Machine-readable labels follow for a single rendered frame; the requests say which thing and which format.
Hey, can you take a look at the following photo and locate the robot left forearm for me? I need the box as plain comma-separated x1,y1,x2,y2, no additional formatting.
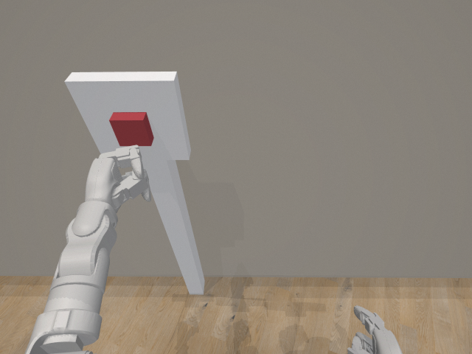
25,201,118,354

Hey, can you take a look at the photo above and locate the panel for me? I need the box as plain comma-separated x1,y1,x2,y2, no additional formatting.
64,72,205,294

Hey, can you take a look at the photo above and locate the right robot hand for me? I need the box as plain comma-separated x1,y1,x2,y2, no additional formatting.
347,305,402,354

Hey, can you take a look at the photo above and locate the button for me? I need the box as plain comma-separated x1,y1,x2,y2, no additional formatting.
109,112,154,146

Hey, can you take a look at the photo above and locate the left robot hand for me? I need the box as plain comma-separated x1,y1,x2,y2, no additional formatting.
85,145,151,213

